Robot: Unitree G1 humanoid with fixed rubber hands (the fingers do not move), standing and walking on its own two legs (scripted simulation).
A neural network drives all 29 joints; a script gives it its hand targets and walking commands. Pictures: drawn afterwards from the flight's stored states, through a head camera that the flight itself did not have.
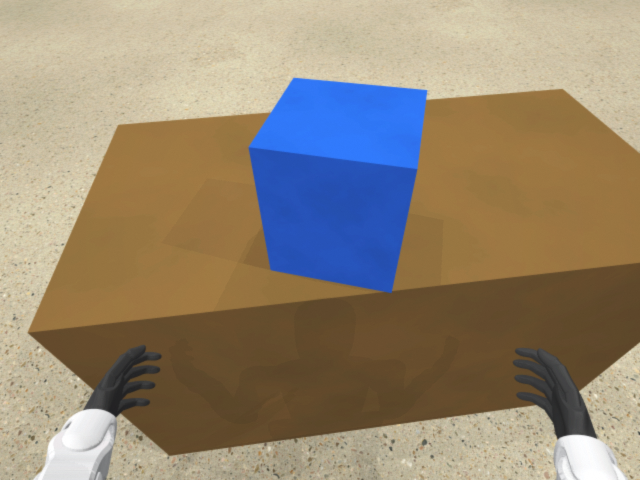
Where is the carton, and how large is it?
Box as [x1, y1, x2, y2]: [249, 78, 426, 292]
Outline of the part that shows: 293,78 249,146 250,158 270,269 391,292 417,168 426,90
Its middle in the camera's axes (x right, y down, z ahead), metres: +0.04 -0.09 +0.62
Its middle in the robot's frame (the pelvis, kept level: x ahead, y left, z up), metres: +0.53 -0.03 +0.07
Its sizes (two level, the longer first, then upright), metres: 0.210 0.200 0.250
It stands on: a pedestal, 0.72 m high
